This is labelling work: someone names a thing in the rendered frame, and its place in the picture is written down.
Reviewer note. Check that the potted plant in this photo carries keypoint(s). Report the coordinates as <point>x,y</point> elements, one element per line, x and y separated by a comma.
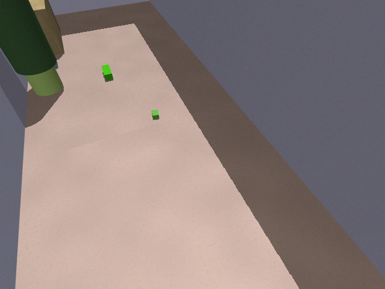
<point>25,45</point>

